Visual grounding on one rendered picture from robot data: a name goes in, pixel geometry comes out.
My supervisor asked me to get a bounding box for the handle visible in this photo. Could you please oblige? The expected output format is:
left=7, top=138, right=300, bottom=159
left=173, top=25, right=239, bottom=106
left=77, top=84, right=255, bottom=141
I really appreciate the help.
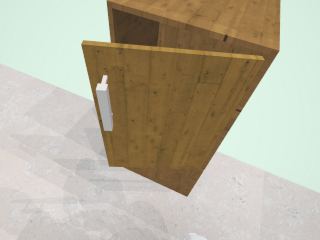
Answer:
left=96, top=75, right=114, bottom=131

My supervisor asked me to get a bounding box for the cupboard door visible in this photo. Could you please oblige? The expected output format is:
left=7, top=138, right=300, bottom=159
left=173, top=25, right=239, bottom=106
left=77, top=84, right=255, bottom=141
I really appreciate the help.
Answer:
left=81, top=40, right=265, bottom=170

